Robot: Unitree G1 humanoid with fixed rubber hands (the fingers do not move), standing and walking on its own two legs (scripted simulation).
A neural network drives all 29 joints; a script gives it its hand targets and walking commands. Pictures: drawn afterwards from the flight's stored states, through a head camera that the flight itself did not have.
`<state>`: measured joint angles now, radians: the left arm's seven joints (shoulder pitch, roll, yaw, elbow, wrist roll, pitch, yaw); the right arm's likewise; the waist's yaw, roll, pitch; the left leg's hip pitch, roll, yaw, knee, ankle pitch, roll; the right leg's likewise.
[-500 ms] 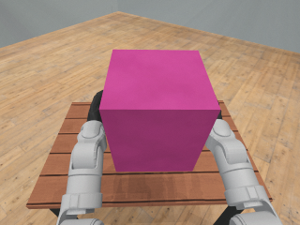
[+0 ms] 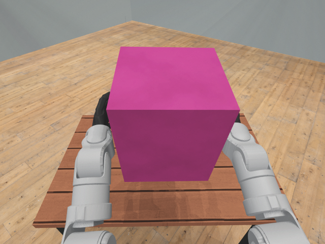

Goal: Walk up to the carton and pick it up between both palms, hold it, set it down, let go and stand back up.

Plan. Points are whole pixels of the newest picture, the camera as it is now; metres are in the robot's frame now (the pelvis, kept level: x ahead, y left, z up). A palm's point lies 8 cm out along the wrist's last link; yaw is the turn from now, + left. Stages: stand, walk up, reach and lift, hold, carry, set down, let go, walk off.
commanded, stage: hold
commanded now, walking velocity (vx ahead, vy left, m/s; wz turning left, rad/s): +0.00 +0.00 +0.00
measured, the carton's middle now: (167, 118) +0.37 -0.01 +0.18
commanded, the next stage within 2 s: none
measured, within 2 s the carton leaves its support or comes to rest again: neither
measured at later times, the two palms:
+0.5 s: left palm (98, 128) +0.35 +0.15 +0.18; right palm (228, 124) +0.35 -0.15 +0.17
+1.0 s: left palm (100, 126) +0.35 +0.15 +0.18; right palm (229, 123) +0.35 -0.15 +0.17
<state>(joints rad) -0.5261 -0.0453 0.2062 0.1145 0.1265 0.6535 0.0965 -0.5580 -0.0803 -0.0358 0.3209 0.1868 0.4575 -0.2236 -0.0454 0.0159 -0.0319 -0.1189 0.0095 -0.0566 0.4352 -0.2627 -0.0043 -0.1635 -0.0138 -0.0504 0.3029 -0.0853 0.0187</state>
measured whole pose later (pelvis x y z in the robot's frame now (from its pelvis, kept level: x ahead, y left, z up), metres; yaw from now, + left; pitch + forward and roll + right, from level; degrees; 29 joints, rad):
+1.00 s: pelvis +0.00 +0.00 +0.00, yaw +0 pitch -4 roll -1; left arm -0.53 -0.04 0.23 0.09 0.15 0.68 0.07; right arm -0.57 -0.07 -0.03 0.32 0.19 0.46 -0.23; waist -0.04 0.01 -0.02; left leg -0.11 0.01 -0.06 0.43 -0.26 -0.01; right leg -0.16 -0.01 -0.05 0.31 -0.08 0.02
